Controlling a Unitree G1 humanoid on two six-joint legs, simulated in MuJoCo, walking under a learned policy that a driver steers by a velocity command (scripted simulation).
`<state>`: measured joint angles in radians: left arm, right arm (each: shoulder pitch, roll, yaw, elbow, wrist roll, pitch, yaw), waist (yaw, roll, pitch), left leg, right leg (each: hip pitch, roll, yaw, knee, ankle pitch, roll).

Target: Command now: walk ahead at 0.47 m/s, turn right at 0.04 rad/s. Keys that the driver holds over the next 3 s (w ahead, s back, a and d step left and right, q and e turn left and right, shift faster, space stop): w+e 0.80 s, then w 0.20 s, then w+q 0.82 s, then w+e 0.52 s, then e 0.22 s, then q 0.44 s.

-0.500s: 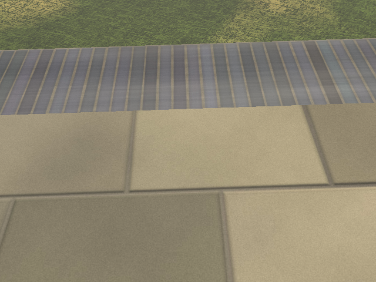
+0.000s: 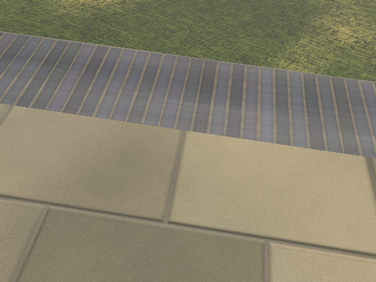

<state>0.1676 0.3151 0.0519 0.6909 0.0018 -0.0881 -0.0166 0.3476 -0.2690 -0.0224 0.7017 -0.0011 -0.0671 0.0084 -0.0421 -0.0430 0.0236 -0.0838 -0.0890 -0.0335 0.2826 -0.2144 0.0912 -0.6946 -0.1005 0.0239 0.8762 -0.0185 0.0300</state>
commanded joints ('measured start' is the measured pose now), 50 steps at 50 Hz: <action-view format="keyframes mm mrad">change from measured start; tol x32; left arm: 1 -95 36 -1 -67 -13 -12 -12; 9 -217 33 -9 -128 -25 -25 -66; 15 295 193 66 -45 -24 -1 -26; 50 -51 -2 -7 -123 -11 33 -9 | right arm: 1 -12 -175 -47 -31 2 -22 -14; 50 -37 -178 -67 29 13 -37 -2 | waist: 1 -23 104 34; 15 151 -119 -483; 20 29 41 -28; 50 -11 113 16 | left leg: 1 -43 227 -64 -150 274 82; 7 149 298 -8 -124 375 67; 12 262 284 62 312 1173 18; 13 72 267 82 545 1058 -10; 15 -598 -5 -69 1159 -329 -117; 16 -705 69 -132 1173 -262 -100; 34 -143 114 -48 195 140 -93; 37 367 527 -807 17 -415 149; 50 -2 323 -57 -131 235 112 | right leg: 1 37 11 -27 -170 182 -5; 12 291 203 -133 -352 -77 -166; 15 1197 -248 799 -487 -151 -480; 23 380 -18 263 -677 115 -344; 32 471 -13 365 -504 -171 -204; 38 -115 111 148 445 -469 -34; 50 43 18 27 -113 -69 -24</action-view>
